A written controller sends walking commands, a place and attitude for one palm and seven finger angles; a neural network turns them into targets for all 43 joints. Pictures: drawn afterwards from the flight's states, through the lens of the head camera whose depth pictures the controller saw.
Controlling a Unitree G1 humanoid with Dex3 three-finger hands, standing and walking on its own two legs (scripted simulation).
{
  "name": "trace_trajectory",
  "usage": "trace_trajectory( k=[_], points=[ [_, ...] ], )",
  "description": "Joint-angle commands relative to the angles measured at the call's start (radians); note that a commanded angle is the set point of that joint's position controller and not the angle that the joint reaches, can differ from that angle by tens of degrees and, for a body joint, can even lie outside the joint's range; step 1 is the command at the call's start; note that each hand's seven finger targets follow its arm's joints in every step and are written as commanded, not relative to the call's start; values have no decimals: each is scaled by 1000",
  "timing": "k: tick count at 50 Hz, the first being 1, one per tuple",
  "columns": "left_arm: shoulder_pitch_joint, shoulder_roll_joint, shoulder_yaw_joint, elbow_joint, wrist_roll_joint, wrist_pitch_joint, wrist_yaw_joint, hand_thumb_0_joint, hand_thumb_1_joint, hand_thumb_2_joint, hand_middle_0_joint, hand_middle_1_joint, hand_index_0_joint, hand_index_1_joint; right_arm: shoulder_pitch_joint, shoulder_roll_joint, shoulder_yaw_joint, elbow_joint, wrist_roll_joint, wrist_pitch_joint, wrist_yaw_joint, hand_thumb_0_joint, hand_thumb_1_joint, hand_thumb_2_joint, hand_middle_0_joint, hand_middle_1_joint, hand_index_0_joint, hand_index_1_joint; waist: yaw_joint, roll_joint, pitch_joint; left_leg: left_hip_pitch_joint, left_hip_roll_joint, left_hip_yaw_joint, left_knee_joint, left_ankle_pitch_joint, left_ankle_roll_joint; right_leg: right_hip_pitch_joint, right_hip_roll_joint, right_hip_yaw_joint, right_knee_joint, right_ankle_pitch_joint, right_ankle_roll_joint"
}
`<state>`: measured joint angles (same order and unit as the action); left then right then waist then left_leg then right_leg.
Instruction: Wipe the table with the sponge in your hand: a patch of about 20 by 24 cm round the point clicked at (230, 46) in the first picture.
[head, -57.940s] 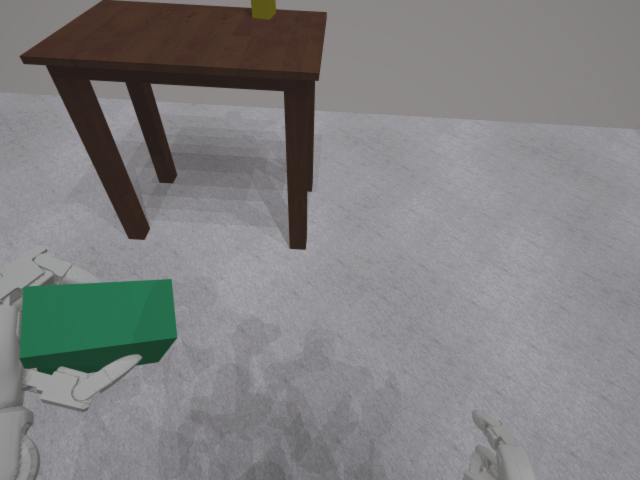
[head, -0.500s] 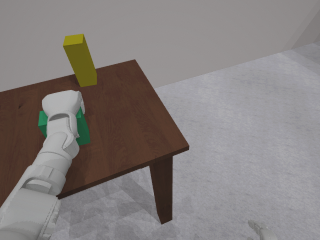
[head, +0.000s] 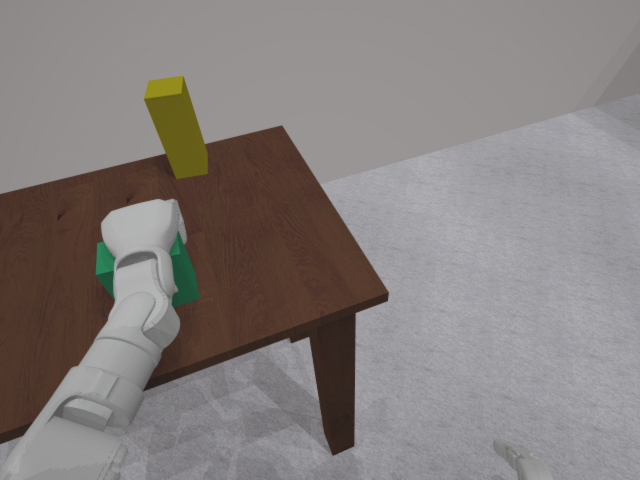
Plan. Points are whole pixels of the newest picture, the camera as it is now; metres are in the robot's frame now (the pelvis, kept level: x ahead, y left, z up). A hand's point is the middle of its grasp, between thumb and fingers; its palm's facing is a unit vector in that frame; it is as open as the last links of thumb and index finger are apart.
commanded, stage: wipe back along the middle lane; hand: left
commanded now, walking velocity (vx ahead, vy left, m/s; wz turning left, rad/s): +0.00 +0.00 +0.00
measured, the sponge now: (155, 280) +0.36 +0.27 +0.05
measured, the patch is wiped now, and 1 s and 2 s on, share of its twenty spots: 0.95 0.95 0.95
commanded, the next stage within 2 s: slide across to the third lane in 0.44 s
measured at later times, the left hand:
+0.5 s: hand (166, 281) +0.33 +0.23 +0.10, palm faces +0.07 -0.03 -1.00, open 9.6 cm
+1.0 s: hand (210, 281) +0.33 +0.17 +0.10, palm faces +0.05 -0.05 -1.00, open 9.6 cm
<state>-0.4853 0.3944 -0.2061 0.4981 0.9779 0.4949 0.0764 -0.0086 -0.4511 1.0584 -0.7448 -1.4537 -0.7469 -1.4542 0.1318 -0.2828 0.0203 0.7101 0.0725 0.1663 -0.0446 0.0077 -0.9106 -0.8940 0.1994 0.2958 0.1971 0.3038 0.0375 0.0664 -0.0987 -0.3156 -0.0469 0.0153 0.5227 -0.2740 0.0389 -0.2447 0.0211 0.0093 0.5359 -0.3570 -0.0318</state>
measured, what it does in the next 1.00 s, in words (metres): stands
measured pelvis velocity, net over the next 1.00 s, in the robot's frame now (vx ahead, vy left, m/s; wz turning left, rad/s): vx -0.01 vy -0.02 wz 0.00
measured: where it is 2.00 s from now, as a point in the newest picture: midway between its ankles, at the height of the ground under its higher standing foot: outside the picture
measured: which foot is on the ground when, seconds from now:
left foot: down 0.00-1.00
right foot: down 0.00-1.00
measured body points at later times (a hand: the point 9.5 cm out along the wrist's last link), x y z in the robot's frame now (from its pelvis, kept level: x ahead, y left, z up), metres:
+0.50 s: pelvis +0.00 -0.01 +0.00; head -0.02 -0.05 +0.45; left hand +0.32 +0.22 +0.16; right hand +0.23 -0.22 -0.09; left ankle -0.01 +0.10 -0.73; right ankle -0.05 -0.10 -0.73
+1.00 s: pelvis -0.01 -0.02 +0.00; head -0.04 -0.07 +0.45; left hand +0.32 +0.17 +0.16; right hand +0.21 -0.23 -0.10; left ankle -0.01 +0.10 -0.73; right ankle -0.05 -0.10 -0.73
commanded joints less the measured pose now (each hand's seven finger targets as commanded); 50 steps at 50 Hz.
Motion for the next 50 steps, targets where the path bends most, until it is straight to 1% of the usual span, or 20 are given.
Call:
trace_trajectory(
  k=[1,3,5,8,10,13,15,18,20,23,25,26,28,29,33,35,38,47,48,50],
  points=[
    [-153,66,-12,-148,-12,18,-28,0,100,1300,-1200,-1600,-1200,-1600,-183,-118,-32,-163,3,-50,-3,0,-900,-900,200,300,200,300,5,-117,-170,126,8,-19,-30,341,1,45,21,5,-40,418,-31],
    [-137,107,29,-164,-12,35,-25,0,100,1300,-1200,-1600,-1200,-1600,-199,-123,-29,-166,-1,-47,-5,0,-900,-900,200,300,200,300,21,-106,-176,117,6,-20,-35,338,-3,60,23,17,-40,420,-36],
    [-114,27,-36,-196,-19,46,-28,0,100,1300,-1200,-1600,-1200,-1600,-207,-110,-25,-173,4,-51,0,0,-900,-900,200,300,200,300,10,-119,-166,131,6,-18,-31,344,-1,52,21,1,-35,420,-30],
    [-40,76,16,-236,-23,61,-26,0,100,1300,-1200,-1600,-1200,-1600,-232,-116,-21,-182,-1,-50,3,0,-900,-900,200,300,200,300,34,-110,-182,128,5,-18,-31,369,-7,82,22,21,-30,462,-35],
    [-59,30,-32,-266,-23,74,-30,0,100,1300,-1200,-1600,-1200,-1600,-237,-106,-19,-181,4,-51,5,0,-900,-900,200,300,200,300,14,-132,-159,137,8,-15,-28,361,-3,66,20,10,-30,456,-28],
    [6,44,-14,-307,-20,89,-30,0,100,1300,-1200,-1600,-1200,-1600,-258,-107,-15,-193,0,-53,11,0,-900,-900,200,300,200,300,34,-109,-170,139,3,-17,-29,374,-7,82,24,25,-26,466,-34],
    [-1,-12,-69,-336,-21,100,-35,0,100,1300,-1200,-1600,-1200,-1600,-268,-98,-10,-196,4,-56,15,0,-900,-900,200,300,200,300,21,-120,-156,142,6,-15,-25,372,-5,72,21,14,-21,468,-30],
    [-13,32,-40,-348,-11,118,-36,0,100,1300,-1200,-1600,-1200,-1600,-281,-104,-8,-193,0,-52,13,0,-900,-900,200,300,200,300,28,-115,-144,134,3,-20,-36,327,-7,63,26,34,-28,420,-35],
    [18,-6,-66,-359,-22,125,-37,0,100,1300,-1200,-1600,-1200,-1600,-285,-93,-5,-198,3,-58,15,0,-900,-900,200,300,200,300,27,-128,-138,138,1,-13,-29,335,-3,74,22,22,-25,447,-30],
    [66,61,-4,-371,-21,129,-37,0,100,1300,-1200,-1600,-1200,-1600,-294,-102,-2,-197,-2,-58,14,0,-900,-900,200,300,200,300,42,-142,-149,122,-3,-13,-33,328,-6,104,24,53,-27,471,-31],
    [101,-34,-82,-417,-25,122,-42,0,100,1300,-1200,-1600,-1200,-1600,-298,-87,1,-208,3,-64,22,0,-900,-900,200,300,200,300,30,-137,-148,135,-2,-8,-26,354,-4,103,21,32,-15,495,-26],
    [100,-11,-67,-418,-24,123,-42,0,100,1300,-1200,-1600,-1200,-1600,-302,-91,-1,-204,1,-65,22,0,-900,-900,200,300,200,300,32,-137,-139,134,-4,-7,-26,340,-3,96,22,42,-22,488,-25],
    [78,74,3,-415,-18,132,-35,0,100,1300,-1200,-1600,-1200,-1600,-302,-102,1,-195,-4,-61,17,0,-900,-900,200,300,200,300,39,-138,-133,115,-5,-9,-37,309,-7,104,25,64,-31,469,-28],
    [8,0,-74,-440,-17,140,-40,0,100,1300,-1200,-1600,-1200,-1600,-312,-92,3,-201,-1,-60,14,0,-900,-900,200,300,200,300,21,-132,-126,120,-6,-2,-38,296,-3,92,16,43,-34,451,-23],
    [-61,38,-60,-487,-3,147,-41,0,100,1300,-1200,-1600,-1200,-1600,-318,-97,-2,-191,-7,-61,13,0,-900,-900,200,300,200,300,30,-97,-166,155,-9,-14,-40,309,2,95,22,58,-35,434,-34],
    [-70,-55,-145,-489,-15,140,-50,0,100,1300,-1200,-1600,-1200,-1600,-320,-81,-1,-192,-2,-68,17,0,-900,-900,200,300,200,300,15,-106,-152,169,-11,-10,-31,312,9,77,17,37,-36,432,-28],
    [-101,17,-85,-491,-8,135,-44,0,100,1300,-1200,-1600,-1200,-1600,-319,-90,-4,-183,-7,-67,15,0,-900,-900,200,300,200,300,31,-112,-165,162,-12,-13,-43,286,5,91,19,53,-42,408,-31],
    [-249,-23,-105,-397,-4,156,9,0,100,1300,-1200,-1600,-1200,-1600,-339,-71,2,-150,-3,-67,17,0,-900,-900,200,300,200,300,35,-140,-180,155,-19,1,-50,258,2,100,11,44,-55,397,-25],
    [-232,34,-52,-388,-2,165,16,0,100,1300,-1200,-1600,-1200,-1600,-340,-79,0,-148,-7,-62,18,0,-900,-900,200,300,200,300,48,-141,-189,147,-17,-1,-60,250,-1,118,14,58,-61,382,-29],
    [-285,-50,-128,-367,-6,171,14,0,100,1300,-1200,-1600,-1200,-1600,-344,-67,4,-147,-1,-63,19,0,-900,-900,200,300,200,300,25,-158,-182,148,-20,7,-52,251,2,109,9,47,-60,399,-21]
  ],
)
